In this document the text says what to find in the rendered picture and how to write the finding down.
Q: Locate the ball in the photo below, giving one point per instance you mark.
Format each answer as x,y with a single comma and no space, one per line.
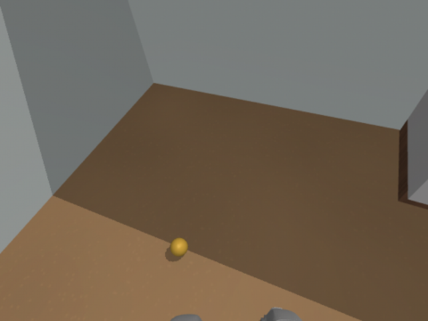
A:
179,247

